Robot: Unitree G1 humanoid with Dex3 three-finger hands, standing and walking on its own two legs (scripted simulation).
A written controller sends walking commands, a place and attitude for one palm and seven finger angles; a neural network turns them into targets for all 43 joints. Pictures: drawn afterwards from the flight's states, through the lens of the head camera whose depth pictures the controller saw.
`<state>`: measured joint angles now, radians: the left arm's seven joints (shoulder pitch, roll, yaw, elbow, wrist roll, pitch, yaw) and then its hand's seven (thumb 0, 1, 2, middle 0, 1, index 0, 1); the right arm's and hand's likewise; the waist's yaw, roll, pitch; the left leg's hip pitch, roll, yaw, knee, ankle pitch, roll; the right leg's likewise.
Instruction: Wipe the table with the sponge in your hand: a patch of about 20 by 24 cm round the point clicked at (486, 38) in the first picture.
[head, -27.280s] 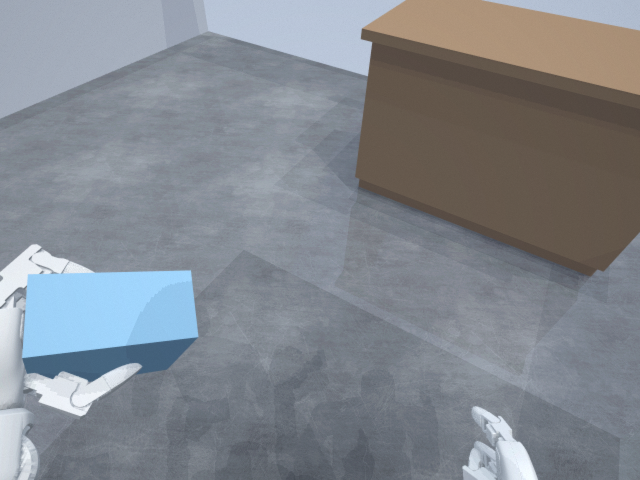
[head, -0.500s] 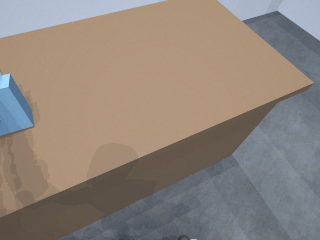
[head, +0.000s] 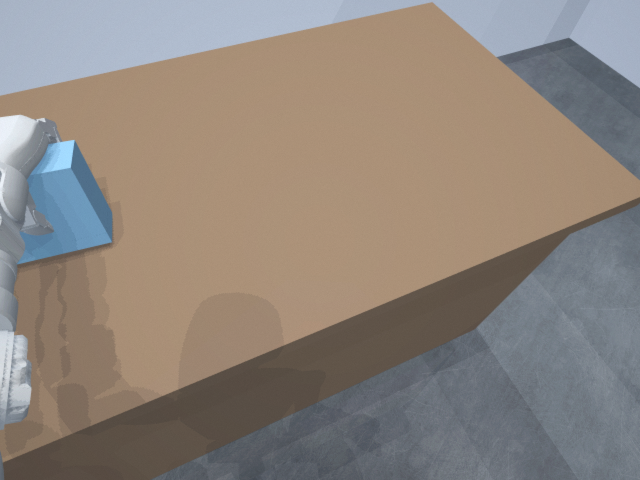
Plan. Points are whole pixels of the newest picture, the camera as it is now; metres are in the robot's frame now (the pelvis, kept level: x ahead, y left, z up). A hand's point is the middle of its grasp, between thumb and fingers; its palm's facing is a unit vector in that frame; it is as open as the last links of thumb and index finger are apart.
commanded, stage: slide across to the middle lane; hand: left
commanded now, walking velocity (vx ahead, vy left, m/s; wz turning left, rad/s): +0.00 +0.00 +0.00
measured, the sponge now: (44, 217) +0.42 +0.38 +0.05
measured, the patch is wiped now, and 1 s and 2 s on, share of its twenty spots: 0.40 0.40 0.50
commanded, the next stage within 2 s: wipe back along the middle lane in 0.38 s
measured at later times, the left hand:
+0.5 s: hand (73, 173) +0.45 +0.32 +0.11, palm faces -0.15 +0.02 -0.99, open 10.6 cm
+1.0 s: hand (81, 195) +0.42 +0.31 +0.10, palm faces -0.08 +0.00 -1.00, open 10.7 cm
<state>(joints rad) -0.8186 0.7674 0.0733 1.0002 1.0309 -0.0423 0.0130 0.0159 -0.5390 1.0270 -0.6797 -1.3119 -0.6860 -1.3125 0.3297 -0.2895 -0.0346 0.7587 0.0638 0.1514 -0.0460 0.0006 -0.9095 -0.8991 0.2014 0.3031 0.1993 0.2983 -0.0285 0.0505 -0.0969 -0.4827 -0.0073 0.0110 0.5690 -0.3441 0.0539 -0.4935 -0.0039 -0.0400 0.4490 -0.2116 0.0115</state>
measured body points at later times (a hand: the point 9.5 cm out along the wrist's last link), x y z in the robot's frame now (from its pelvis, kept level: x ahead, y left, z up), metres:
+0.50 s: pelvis +0.00 -0.02 +0.00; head +0.08 -0.02 +0.45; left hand +0.45 +0.32 +0.16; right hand +0.05 -0.30 -0.13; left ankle -0.05 +0.08 -0.73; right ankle -0.01 -0.15 -0.73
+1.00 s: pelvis +0.00 -0.02 +0.01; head +0.05 -0.03 +0.45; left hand +0.42 +0.30 +0.15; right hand +0.09 -0.29 -0.13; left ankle -0.05 +0.08 -0.73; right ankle -0.01 -0.15 -0.73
